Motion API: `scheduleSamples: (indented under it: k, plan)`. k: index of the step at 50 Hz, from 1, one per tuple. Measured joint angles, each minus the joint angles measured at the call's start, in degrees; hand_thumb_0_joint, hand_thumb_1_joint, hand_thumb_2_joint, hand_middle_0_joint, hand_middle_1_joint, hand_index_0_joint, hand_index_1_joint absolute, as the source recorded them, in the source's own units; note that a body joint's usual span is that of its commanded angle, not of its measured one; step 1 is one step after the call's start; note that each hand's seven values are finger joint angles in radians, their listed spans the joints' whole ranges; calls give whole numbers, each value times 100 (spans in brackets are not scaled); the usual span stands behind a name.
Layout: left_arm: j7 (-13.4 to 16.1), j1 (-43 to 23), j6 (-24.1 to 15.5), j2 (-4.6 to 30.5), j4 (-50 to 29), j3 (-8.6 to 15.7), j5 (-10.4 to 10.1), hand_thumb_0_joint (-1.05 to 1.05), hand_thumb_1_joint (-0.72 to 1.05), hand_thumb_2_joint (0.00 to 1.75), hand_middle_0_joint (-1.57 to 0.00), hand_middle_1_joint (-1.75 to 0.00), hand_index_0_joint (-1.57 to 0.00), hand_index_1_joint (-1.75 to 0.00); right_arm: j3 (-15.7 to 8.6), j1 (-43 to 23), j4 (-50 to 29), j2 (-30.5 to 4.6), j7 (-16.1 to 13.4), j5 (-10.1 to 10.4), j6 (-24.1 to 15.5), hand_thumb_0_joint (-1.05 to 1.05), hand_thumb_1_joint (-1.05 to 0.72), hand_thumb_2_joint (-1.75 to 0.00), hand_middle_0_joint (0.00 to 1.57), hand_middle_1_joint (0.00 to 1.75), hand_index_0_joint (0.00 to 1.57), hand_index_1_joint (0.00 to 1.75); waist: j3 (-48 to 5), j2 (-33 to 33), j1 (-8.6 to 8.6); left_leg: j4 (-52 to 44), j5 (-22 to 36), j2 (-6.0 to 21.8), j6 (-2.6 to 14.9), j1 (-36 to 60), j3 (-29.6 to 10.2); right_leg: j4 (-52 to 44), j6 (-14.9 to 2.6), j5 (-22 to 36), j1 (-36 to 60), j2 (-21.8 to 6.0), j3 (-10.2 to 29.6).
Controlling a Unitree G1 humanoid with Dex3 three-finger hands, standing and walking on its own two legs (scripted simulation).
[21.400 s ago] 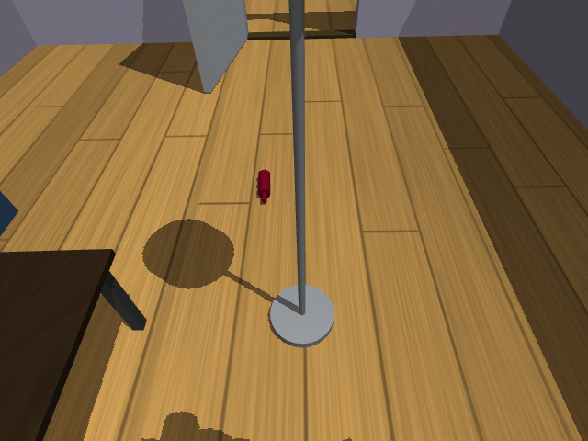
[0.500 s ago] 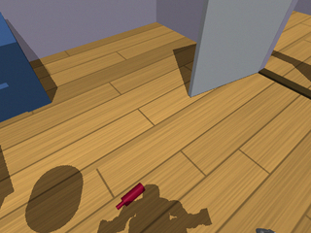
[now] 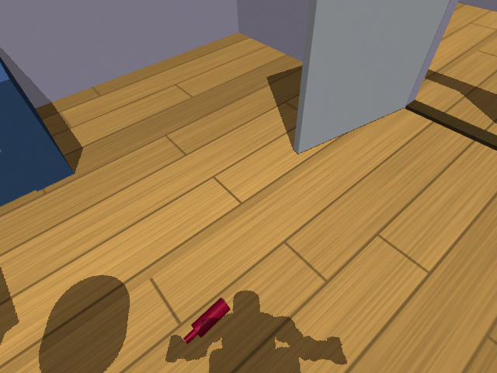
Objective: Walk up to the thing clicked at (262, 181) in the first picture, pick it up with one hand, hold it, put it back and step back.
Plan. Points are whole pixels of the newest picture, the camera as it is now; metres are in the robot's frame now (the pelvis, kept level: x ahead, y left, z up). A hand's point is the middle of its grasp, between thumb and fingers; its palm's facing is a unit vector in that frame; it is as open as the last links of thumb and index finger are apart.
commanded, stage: walk up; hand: left
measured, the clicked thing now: (205, 322) +0.43 +0.22 -0.75
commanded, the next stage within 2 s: stand in 0.84 s
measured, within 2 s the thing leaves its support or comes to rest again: neither
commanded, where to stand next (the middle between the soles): +0.04 +0.01 m, yaw -1 degrees
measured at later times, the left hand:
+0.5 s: hand out of the picture +0.09 +0.26 -0.15, palm faces -0.03 -0.93 -0.35, open 7.4 cm
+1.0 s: hand out of the picture +0.09 +0.26 -0.16, palm faces -0.04 -0.94 -0.34, open 7.4 cm
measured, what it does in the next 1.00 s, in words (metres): stands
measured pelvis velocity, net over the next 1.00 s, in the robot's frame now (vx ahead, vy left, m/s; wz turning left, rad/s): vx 0.01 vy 0.01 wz -0.02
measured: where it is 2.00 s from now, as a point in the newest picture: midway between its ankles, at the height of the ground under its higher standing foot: outside the picture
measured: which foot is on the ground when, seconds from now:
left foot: down 0.00-1.00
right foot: down 0.00-1.00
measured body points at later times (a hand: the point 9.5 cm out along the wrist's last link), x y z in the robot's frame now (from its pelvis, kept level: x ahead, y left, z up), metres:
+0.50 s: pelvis +0.00 +0.00 +0.00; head +0.01 +0.00 +0.45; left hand +0.09 +0.31 -0.13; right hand +0.06 -0.30 -0.14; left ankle +0.01 +0.14 -0.75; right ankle +0.01 -0.13 -0.75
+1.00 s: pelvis +0.01 +0.01 +0.00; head +0.01 +0.01 +0.45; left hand +0.09 +0.31 -0.13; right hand +0.08 -0.29 -0.13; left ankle +0.01 +0.14 -0.75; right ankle +0.01 -0.13 -0.75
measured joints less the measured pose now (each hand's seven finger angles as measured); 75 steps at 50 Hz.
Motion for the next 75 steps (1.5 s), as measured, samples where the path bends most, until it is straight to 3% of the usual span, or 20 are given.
scheduleSamples:
  k: [13,42,75]
  plan:
    - [-15,-63,57,8,-2,41,14,1,90,90,-20,-30,-20,-30,15,141,25,34,-14,-15,-18,1,-91,-90,21,30,21,30,11,-38,-69,-33,-6,27,1,52,82,-51,2,36,24,27,80]
    - [-13,223,81,11,2,39,29,1,91,90,-20,-30,-20,-30,5,116,-75,73,-2,-29,-14,1,-91,-90,21,30,21,30,-22,-46,38,-45,-44,-32,60,95,128,-70,60,16,58,-31,127]
    - [-17,300,89,79,-138,-39,7,1,91,90,-20,-30,-20,-30,55,166,-84,45,-25,-44,-54,1,-91,-90,21,30,21,30,-18,-14,9,-228,49,41,-49,165,74,-89,-38,3,66,42,68]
